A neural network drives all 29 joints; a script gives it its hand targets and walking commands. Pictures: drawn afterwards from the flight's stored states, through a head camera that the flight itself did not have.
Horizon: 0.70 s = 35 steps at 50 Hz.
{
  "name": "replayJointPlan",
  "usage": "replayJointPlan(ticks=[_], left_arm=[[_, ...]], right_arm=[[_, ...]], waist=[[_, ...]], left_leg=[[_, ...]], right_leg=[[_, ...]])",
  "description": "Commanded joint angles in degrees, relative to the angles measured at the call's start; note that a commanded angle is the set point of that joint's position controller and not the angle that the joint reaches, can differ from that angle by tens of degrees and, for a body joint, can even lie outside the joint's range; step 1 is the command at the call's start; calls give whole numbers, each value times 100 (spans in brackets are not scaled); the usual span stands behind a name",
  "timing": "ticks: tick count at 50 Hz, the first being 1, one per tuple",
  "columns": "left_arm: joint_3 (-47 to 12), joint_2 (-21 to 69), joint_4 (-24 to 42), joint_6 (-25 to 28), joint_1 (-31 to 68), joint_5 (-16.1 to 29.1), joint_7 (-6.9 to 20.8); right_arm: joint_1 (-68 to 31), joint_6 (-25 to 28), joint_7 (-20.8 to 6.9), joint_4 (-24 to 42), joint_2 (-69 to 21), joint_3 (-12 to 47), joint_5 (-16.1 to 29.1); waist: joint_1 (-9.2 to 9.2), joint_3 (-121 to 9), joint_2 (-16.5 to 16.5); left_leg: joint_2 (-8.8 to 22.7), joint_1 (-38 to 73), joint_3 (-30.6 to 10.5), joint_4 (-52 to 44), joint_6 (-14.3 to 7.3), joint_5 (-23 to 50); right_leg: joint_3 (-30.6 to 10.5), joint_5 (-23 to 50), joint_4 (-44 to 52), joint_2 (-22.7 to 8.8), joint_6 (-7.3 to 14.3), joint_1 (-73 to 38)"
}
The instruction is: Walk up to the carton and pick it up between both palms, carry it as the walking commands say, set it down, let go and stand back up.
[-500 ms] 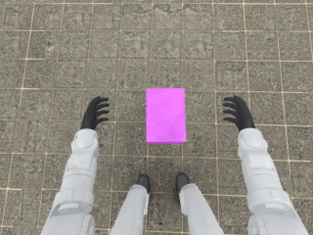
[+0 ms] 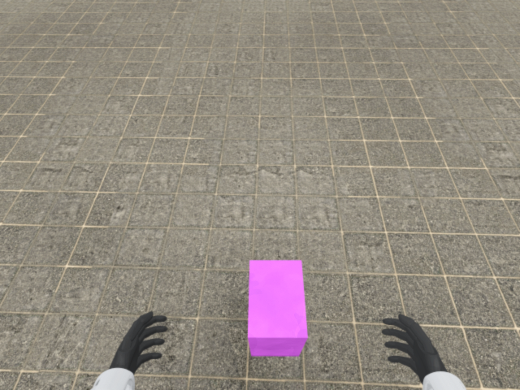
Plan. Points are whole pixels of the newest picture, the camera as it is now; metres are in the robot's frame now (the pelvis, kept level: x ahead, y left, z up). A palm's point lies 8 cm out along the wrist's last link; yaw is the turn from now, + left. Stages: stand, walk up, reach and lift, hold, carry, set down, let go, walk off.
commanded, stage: let go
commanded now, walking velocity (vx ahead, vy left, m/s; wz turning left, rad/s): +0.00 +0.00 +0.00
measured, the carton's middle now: (275, 310) +0.41 -0.02 -0.63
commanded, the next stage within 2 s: stand in 0.38 s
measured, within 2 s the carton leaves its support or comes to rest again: neither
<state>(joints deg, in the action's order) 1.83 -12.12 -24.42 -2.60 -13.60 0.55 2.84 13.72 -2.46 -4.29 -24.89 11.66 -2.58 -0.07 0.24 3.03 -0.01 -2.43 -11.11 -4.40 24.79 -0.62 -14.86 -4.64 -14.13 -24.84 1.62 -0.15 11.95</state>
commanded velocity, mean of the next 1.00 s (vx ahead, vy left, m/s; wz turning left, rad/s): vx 0.00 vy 0.00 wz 0.00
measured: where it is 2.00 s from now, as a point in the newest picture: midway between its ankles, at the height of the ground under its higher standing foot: outside the picture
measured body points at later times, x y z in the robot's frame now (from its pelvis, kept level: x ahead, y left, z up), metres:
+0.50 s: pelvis +0.01 -0.01 +0.00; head +0.01 +0.00 +0.44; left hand +0.16 +0.26 -0.09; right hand +0.17 -0.27 -0.09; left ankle -0.02 +0.11 -0.74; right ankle -0.01 -0.12 -0.74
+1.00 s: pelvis +0.02 -0.01 +0.00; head +0.02 -0.01 +0.45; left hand +0.14 +0.29 -0.11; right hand +0.15 -0.30 -0.10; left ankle -0.02 +0.11 -0.74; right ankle -0.01 -0.12 -0.74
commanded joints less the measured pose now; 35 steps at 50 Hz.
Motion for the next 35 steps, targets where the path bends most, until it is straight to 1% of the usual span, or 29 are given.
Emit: replayJointPlan(ticks=[1, 5, 13, 15, 19, 20, 21, 22, 23, 24, 25, 29, 35], left_arm=[[68, -421, 583, -101, 260, 47, 47], [126, -505, 553, -305, 254, 19, 80], [176, -560, 522, -431, 119, -90, 55], [180, -573, 508, -416, 115, -111, 41], [209, -542, 563, -475, 192, -117, -103], [376, -1309, -262, -261, 309, -252, -348], [362, -1309, -345, -140, 187, -290, -423], [325, -1220, -446, -62, 272, -305, -429], [307, -1169, -536, 0, 348, -319, -427], [288, -1111, -612, 49, 413, -323, -434], [271, -1121, -703, 89, 453, -321, -420], [261, -1231, -1045, 183, 457, -302, -425], [228, -1402, -1438, 248, 481, -284, -450]], right_arm=[[-360, -86, -33, 611, 509, -124, 10], [-355, -292, -43, 593, 566, -186, -51], [-202, -419, 9, 569, 572, -182, -61], [-205, -422, 34, 591, 571, -165, -62], [-252, -492, 152, 555, 590, -95, 1], [-476, -267, 413, -109, 1316, -240, -198], [-356, -163, 514, -178, 1251, -253, -202], [-346, -92, 544, -292, 1183, -216, -234], [-351, -26, 559, -405, 1170, -202, -250], [-386, 34, 568, -502, 1161, -187, -245], [-434, 77, 557, -579, 1189, -185, -239], [-483, 182, 571, -850, 1304, -181, -227], [-431, 248, 598, -1198, 1470, -157, -231]], waist=[[-15, -218, -87], [-57, 55, 5], [-84, -127, 14], [-71, -196, 30], [56, -395, -60], [131, -213, 79], [70, -362, 127], [21, -381, 86], [7, -369, 32], [4, -371, -10], [2, -445, -60], [11, -620, -55], [-12, -661, -48]], left_leg=[[50, 165, 321, -501, 245, 624], [21, 246, 337, -482, 221, 632], [-45, 544, 302, -355, 149, 1441], [-48, 574, 278, -310, 139, 1565], [-16, 588, 330, -237, 172, 1754], [311, -96, 127, 109, 259, 1340], [340, 25, 62, 116, 233, 1022], [358, -24, 13, 81, 207, 649], [371, -56, -40, 39, 169, 408], [387, -78, -91, 34, 134, 333], [412, -58, -124, 46, 106, 442], [489, 59, -221, 99, 72, 1056], [549, 246, -290, 109, 47, 1563]], right_leg=[[461, 581, 335, 50, 3, -544], [485, 554, 318, 57, -27, -614], [487, 1277, 244, 94, -104, -823], [469, 1418, 212, 93, -116, -838], [432, 1494, 88, 110, -75, -725], [205, 1187, 86, -244, -193, -192], [64, 977, 107, -311, -152, -179], [-31, 595, 147, -345, -113, -63], [-90, 338, 174, -353, -75, 15], [-108, 255, 153, -345, -40, 63], [-94, 388, 98, -331, -17, 38], [-113, 967, -6, -382, 8, -63], [-147, 1386, -10, -444, 30, -185]])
